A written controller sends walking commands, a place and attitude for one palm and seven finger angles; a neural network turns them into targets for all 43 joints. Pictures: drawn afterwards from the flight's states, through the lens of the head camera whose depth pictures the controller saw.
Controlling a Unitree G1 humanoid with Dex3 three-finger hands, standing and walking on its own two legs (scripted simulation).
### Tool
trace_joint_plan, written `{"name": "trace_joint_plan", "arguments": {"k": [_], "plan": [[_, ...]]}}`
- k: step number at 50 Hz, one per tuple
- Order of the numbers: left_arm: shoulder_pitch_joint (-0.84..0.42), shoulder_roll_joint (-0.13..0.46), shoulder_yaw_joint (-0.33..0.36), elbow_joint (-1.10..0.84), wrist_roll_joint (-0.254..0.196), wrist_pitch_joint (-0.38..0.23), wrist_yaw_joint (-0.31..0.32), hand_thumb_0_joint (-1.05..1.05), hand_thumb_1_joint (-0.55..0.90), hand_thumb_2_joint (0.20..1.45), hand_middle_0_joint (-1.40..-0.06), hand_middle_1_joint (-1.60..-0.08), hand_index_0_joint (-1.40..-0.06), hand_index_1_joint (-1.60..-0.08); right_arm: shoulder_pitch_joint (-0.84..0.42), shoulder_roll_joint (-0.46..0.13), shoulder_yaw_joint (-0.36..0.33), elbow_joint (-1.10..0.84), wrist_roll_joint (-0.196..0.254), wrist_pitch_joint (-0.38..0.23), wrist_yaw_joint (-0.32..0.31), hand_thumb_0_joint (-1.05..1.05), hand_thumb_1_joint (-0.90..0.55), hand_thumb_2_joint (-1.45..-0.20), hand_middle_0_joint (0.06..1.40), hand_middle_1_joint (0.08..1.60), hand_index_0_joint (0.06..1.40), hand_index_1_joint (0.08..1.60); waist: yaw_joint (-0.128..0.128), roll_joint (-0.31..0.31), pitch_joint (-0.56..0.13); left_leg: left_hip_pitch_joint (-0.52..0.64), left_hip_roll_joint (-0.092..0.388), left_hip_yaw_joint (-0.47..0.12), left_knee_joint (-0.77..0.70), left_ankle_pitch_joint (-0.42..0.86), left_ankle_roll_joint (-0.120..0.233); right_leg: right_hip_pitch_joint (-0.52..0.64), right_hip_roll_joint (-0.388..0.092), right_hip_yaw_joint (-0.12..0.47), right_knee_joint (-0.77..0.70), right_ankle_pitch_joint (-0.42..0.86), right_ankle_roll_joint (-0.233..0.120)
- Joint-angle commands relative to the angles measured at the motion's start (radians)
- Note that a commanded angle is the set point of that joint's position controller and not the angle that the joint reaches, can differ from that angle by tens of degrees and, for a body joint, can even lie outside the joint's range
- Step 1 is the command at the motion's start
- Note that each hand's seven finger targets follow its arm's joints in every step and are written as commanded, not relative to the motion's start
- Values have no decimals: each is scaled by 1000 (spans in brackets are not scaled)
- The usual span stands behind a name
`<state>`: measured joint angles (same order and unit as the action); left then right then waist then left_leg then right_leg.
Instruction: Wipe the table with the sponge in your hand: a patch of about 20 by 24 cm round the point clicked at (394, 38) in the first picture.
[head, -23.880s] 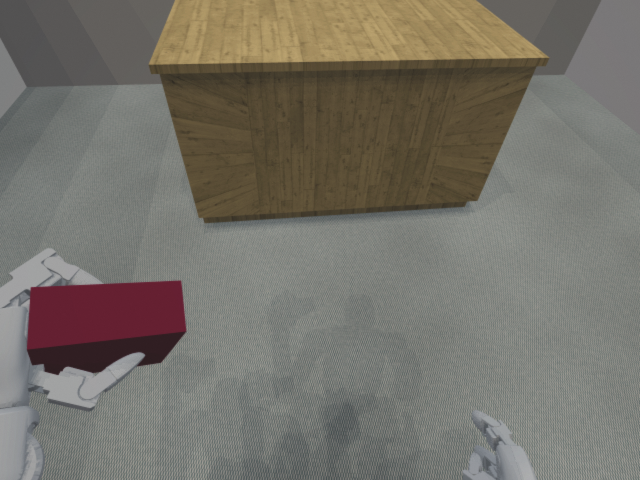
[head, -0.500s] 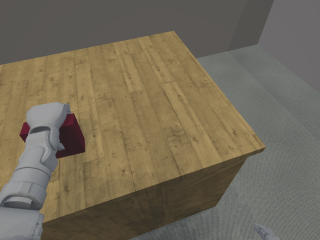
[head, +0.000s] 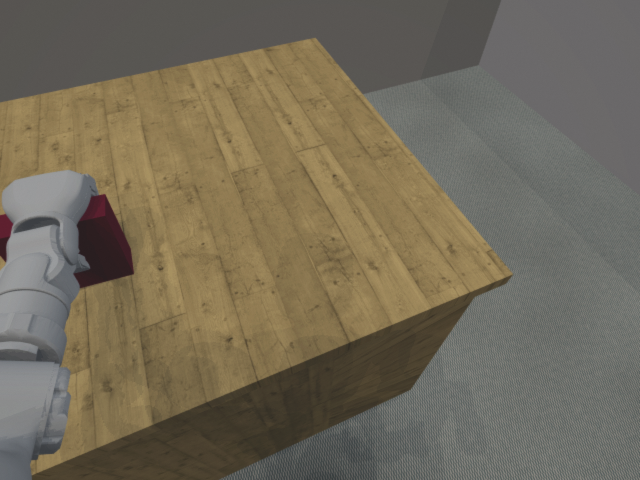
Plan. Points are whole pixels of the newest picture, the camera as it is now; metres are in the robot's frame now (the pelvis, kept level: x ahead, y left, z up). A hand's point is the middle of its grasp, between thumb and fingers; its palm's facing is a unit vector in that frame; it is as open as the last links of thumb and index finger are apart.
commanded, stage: slide across to the middle lane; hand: left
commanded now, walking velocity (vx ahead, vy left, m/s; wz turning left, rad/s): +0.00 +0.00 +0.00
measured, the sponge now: (75, 256) +0.40 +0.35 +0.02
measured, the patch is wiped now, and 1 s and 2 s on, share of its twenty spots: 0.50 0.65 0.70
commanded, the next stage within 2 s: wipe back along the middle lane in 0.68 s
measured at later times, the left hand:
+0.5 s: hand (91, 218) +0.43 +0.32 +0.07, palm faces -0.10 +0.01 -0.99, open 9.4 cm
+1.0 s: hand (143, 210) +0.45 +0.25 +0.07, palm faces -0.08 +0.00 -1.00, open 9.4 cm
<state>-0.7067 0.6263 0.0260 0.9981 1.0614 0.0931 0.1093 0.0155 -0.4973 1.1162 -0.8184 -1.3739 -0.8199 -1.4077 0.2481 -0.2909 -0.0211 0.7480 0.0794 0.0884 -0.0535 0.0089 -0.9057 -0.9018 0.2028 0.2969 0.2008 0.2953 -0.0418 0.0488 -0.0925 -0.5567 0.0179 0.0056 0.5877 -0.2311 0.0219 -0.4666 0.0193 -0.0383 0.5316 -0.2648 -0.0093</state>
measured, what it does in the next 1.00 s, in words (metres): stands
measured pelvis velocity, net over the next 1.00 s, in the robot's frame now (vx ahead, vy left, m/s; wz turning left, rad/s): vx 0.03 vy -0.01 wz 0.00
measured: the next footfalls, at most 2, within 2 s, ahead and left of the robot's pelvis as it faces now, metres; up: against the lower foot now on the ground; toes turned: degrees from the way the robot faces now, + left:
none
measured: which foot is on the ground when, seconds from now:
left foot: down 0.00-1.00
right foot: down 0.00-1.00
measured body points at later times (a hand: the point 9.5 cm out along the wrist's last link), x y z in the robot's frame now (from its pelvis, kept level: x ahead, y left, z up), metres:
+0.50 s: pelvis +0.02 +0.02 +0.00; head +0.07 +0.01 +0.45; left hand +0.43 +0.31 +0.12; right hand +0.14 -0.24 -0.12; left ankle +0.03 +0.11 -0.73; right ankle -0.01 -0.12 -0.73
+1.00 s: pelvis +0.03 -0.01 +0.01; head +0.07 -0.03 +0.45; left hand +0.45 +0.25 +0.12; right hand +0.14 -0.27 -0.13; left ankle +0.03 +0.11 -0.73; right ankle -0.01 -0.12 -0.73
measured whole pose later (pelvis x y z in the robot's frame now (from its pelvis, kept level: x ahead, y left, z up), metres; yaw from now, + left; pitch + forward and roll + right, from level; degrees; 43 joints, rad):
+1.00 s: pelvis +0.03 -0.01 +0.01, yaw +0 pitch +10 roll -1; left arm -0.64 0.40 -0.11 0.82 1.01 0.34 0.16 -0.01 -0.48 1.11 -0.79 -1.41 -0.79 -1.45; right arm 0.20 -0.28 -0.02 0.74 0.07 0.15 -0.02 0.01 -0.91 -0.90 0.20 0.30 0.20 0.30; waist -0.02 0.07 -0.12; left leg -0.44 0.01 0.02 0.53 -0.26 0.01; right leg -0.36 0.02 -0.03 0.49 -0.30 -0.01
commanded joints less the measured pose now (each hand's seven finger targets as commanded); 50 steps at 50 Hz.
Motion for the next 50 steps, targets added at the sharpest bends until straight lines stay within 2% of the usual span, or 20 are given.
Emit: {"name": "trace_joint_plan", "arguments": {"k": [1, 5, 6, 9, 11, 12, 15, 16, 19, 23, 27, 31, 34, 36, 37, 39, 41, 42, 46, 50], "plan": [[-379, 336, 81, -110, 18, 8, 30, 0, 100, 1300, -1200, -1600, -1200, -1600, 33, -164, -49, -83, -6, -32, -13, 0, -900, -900, 200, 300, 200, 300, -11, -9, -295, 214, -21, -32, -39, 130, 39, 47, 11, 46, -76, 153, -42], [-338, 236, 15, -162, 12, -8, 32, 0, 100, 1300, -1200, -1600, -1200, -1600, 34, -148, -59, -97, -10, -29, -3, 0, -900, -900, 200, 300, 200, 300, -1, 34, -342, 282, -14, -31, -27, 198, 34, 52, 13, 39, -68, 196, -45], [-349, 235, 32, -204, 1, -20, 31, 0, 100, 1300, -1200, -1600, -1200, -1600, 32, -145, -62, -96, -12, -32, -4, 0, -900, -900, 200, 300, 200, 300, 3, 43, -380, 312, -10, -38, -27, 240, 33, 59, 16, 39, -62, 222, -50], [-324, 175, 4, -266, -26, -17, 43, 0, 100, 1300, -1200, -1600, -1200, -1600, 17, -137, -69, -100, -10, -28, 4, 0, -900, -900, 200, 300, 200, 300, 8, 58, -370, 363, -4, -45, -29, 289, 25, 53, 18, 25, -68, 233, -50], [-319, 179, 38, -295, -62, -11, 54, 0, 100, 1300, -1200, -1600, -1200, -1600, -3, -137, -68, -97, -7, -31, 3, 0, -900, -900, 200, 300, 200, 300, 16, 34, -364, 370, 0, -54, -42, 309, 23, 66, 20, 24, -73, 244, -52], [-318, 148, 3, -307, -66, -1, 56, 0, 100, 1300, -1200, -1600, -1200, -1600, 0, -139, -69, -99, -8, -33, 5, 0, -900, -900, 200, 300, 200, 300, 11, 28, -356, 381, -1, -56, -43, 309, 24, 69, 20, 17, -76, 243, -49], [-336, 130, -19, -289, -47, 48, 67, 0, 100, 1300, -1200, -1600, -1200, -1600, -28, -137, -61, -89, -3, -28, 12, 0, -900, -900, 200, 300, 200, 300, 5, 8, -284, 365, 2, -67, -71, 264, 19, 45, 18, 5, -84, 193, -48], [-351, 137, -2, -305, -49, 56, 68, 0, 100, 1300, -1200, -1600, -1200, -1600, -42, -135, -59, -88, -3, -31, 11, 0, -900, -900, 200, 300, 200, 300, 14, 35, -285, 373, 1, -68, -76, 282, 18, 43, 18, 9, -81, 199, -54], [-384, 132, -27, -288, -29, 98, 68, 0, 100, 1300, -1200, -1600, -1200, -1600, -44, -135, -55, -86, -5, -27, 13, 0, -900, -900, 200, 300, 200, 300, 8, 20, -292, 382, -1, -68, -78, 274, 15, 53, 15, 3, -83, 197, -51], [-424, 18, -112, -302, -32, 113, 58, 0, 100, 1300, -1200, -1600, -1200, -1600, -53, -120, -53, -93, -9, -32, 13, 0, -900, -900, 200, 300, 200, 300, -7, 43, -316, 436, 6, -86, -70, 304, 2, 14, 17, -5, -71, 193, -52], [-439, -15, -124, -302, -42, 122, 53, 0, 100, 1300, -1200, -1600, -1200, -1600, -56, -119, -53, -95, -14, -28, 12, 0, -900, -900, 200, 300, 200, 300, -3, 38, -342, 456, 5, -89, -58, 328, -4, 18, 19, -7, -68, 207, -55], [-498, -94, -171, -314, -45, 148, 58, 0, 100, 1300, -1200, -1600, -1200, -1600, -77, -105, -47, -95, -13, -23, 15, 0, -900, -900, 200, 300, 200, 300, -14, 38, -349, 461, 7, -97, -53, 350, -15, 1, 18, -13, -54, 217, -55], [-494, -66, -146, -287, -39, 173, 71, 0, 100, 1300, -1200, -1600, -1200, -1600, -79, -106, -44, -92, -18, -13, 14, 0, -900, -900, 200, 300, 200, 300, -4, -2, -369, 434, -1, -75, -44, 350, -4, 48, 15, -9, -58, 256, -52], [-500, 4, -84, -261, -33, 189, 85, 0, 100, 1300, -1200, -1600, -1200, -1600, -91, -112, -38, -86, -19, -4, 12, 0, -900, -900, 200, 300, 200, 300, 8, -12, -364, 395, -7, -65, -50, 347, -2, 91, 11, 0, -57, 289, -53], [-517, -14, -111, -259, -24, 198, 87, 0, 100, 1300, -1200, -1600, -1200, -1600, -85, -112, -34, -87, -23, -2, 13, 0, -900, -900, 200, 300, 200, 300, 2, -8, -367, 390, -11, -58, -44, 358, 1, 98, 11, -3, -51, 312, -53], [-482, 11, -89, -227, -9, 220, 95, 0, 100, 1300, -1200, -1600, -1200, -1600, -88, -111, -33, -86, -23, 6, 15, 0, -900, -900, 200, 300, 200, 300, 10, -30, -373, 368, -13, -45, -42, 363, 7, 124, 7, 3, -49, 348, -48], [-408, 48, -42, -213, -11, 236, 96, 0, 100, 1300, -1200, -1600, -1200, -1600, -95, -115, -33, -95, -23, 13, 19, 0, -900, -900, 200, 300, 200, 300, 35, -41, -399, 343, -21, -38, -45, 383, 8, 193, 2, 9, -42, 404, -48], [-377, 15, -76, -221, -13, 242, 90, 0, 100, 1300, -1200, -1600, -1200, -1600, -98, -113, -33, -104, -25, 15, 20, 0, -900, -900, 200, 300, 200, 300, 38, -33, -400, 348, -24, -28, -42, 388, 13, 203, 1, 10, -46, 425, -46], [-263, -38, -97, -296, -26, 249, 68, 0, 100, 1300, -1200, -1600, -1200, -1600, -125, -109, -40, -133, -15, 20, 29, 0, -900, -900, 200, 300, 200, 300, 46, -51, -391, 346, -26, -20, -44, 408, 23, 244, -3, 18, -51, 482, -42], [-141, -49, -111, -348, -44, 265, 50, 0, 100, 1300, -1200, -1600, -1200, -1600, -147, -114, -37, -150, -5, 25, 30, 0, -900, -900, 200, 300, 200, 300, 56, -78, -329, 319, -33, -7, -58, 357, 31, 269, -6, 28, -70, 496, -38]]}}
